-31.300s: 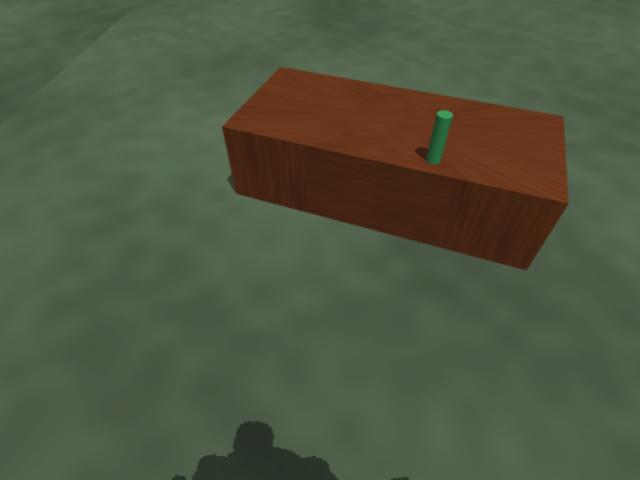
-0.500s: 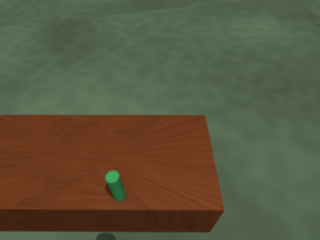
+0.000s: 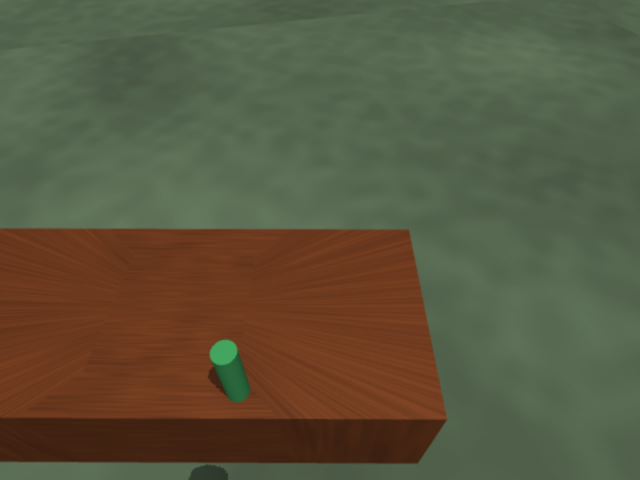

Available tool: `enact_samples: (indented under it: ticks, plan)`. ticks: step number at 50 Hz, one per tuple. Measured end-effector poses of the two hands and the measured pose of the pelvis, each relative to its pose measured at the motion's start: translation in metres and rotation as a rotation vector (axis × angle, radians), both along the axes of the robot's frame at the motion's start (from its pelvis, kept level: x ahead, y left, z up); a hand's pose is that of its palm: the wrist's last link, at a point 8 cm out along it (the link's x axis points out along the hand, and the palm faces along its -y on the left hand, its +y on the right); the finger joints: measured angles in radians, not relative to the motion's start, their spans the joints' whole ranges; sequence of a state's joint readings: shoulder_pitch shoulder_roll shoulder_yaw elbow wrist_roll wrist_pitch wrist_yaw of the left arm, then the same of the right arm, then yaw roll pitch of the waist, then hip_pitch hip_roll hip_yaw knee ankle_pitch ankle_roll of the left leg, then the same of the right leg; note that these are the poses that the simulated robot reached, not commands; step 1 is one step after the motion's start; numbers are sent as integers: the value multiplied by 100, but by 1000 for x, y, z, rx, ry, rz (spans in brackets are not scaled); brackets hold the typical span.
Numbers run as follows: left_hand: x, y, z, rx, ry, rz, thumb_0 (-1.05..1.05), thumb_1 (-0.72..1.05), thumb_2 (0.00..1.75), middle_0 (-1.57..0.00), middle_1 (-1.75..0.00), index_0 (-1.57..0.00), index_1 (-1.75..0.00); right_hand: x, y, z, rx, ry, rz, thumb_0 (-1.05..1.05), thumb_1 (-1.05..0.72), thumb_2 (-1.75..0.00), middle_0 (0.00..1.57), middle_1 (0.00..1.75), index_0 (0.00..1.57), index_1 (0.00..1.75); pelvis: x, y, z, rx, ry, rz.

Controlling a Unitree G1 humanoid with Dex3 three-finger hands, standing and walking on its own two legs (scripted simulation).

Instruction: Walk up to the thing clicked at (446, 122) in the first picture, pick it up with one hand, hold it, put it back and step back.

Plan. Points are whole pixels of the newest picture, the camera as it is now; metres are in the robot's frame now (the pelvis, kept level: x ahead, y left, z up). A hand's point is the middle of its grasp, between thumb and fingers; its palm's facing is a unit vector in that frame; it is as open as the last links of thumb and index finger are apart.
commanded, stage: stand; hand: left
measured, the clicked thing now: (231, 373) +0.42 +0.21 -0.33
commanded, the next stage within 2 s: step back in 0.50 s
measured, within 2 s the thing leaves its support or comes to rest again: neither
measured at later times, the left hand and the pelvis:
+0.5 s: hand out of the picture +0.07 +0.26 -0.16, palm faces -0.04 -0.94 -0.34, open 7.4 cm; pelvis +0.00 +0.00 +0.00, yaw +0 degrees
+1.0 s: hand out of the picture -0.02 +0.26 -0.17, palm faces +0.01 -0.90 -0.43, open 7.4 cm; pelvis -0.08 -0.02 -0.03, yaw +2 degrees
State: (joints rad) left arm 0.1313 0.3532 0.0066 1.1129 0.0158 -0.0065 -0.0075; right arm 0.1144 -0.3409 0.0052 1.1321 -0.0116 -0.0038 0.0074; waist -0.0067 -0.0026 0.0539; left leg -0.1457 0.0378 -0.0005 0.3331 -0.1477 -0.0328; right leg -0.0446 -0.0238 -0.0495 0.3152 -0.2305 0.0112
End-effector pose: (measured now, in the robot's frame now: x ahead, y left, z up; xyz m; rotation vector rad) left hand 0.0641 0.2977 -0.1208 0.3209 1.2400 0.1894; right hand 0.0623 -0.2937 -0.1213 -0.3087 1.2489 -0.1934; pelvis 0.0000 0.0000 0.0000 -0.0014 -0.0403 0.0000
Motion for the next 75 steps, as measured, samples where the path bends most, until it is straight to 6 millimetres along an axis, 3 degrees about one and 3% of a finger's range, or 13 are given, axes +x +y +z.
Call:
enact_samples:
  ticks: [26, 39, 42, 46, 50, 53, 59, 67, 75]
  plan:
    - [0, 3, -1, 0, 8, 7, 1, 90, 90, -20, -30, -21, -30, 4, 1, 0, 1, 2, 0, 0, -91, -90, 20, 30, 20, 30, 2, 2, 0, 0, 9, -3]
    - [-11, 24, -13, 59, -41, 26, 0, 90, 90, -20, -30, -21, -30, 0, -16, -15, -38, -51, 16, 0, -91, -90, 20, 30, 20, 30, -43, 2, -26, -1, 12, 1]
    - [-24, 21, -14, 72, -44, 27, 0, 90, 90, -20, -30, -21, -30, -6, -22, -22, -33, -66, 33, 0, -91, -90, 20, 30, 20, 30, -56, -6, -32, -1, 11, 6]
    - [-58, 10, -15, 95, -34, 37, 0, 90, 90, -20, -30, -21, -30, -7, -33, -34, -25, -93, 46, 0, -91, -90, 20, 30, 20, 30, -71, -18, -41, 0, 16, 12]
    - [-95, 0, -7, 94, 20, 58, 0, 90, 90, -20, -30, -21, -30, -17, -31, -33, -19, -89, 52, 0, -91, -90, 20, 30, 20, 30, -84, -18, -32, 17, 14, 28]
    - [-109, -1, 0, 95, 23, 71, 1, 90, 90, -20, -30, -21, -30, -33, -28, -30, -18, -54, 79, 0, -91, -90, 20, 30, 20, 30, -93, -17, -25, 22, 24, 48]
    - [-122, 12, 4, 107, -66, 92, 1, 90, 90, -20, -30, -21, -30, -63, -20, -29, -49, 29, 139, 0, -91, -90, 20, 30, 20, 30, -118, -7, -24, 20, 29, 99]
    - [-155, 50, -17, 86, -97, 115, 1, 90, 90, -20, -30, -21, -30, -89, 12, -16, -65, -38, 173, 0, -91, -90, 20, 30, 20, 30, -162, 17, -32, 10, -3, 114]
    - [-197, 51, -9, 68, -80, 100, 1, 90, 90, -20, -30, -21, -30, -118, 26, 7, -59, -117, 153, 0, -91, -90, 20, 30, 21, 30, -199, 20, -18, -21, 6, 67]
